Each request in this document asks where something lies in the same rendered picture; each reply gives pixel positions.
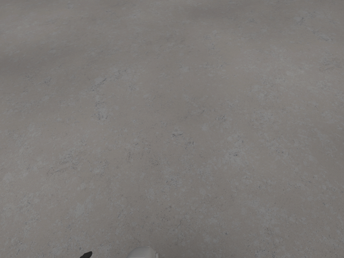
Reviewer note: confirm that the robot left thigh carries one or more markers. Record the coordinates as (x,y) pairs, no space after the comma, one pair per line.
(143,252)

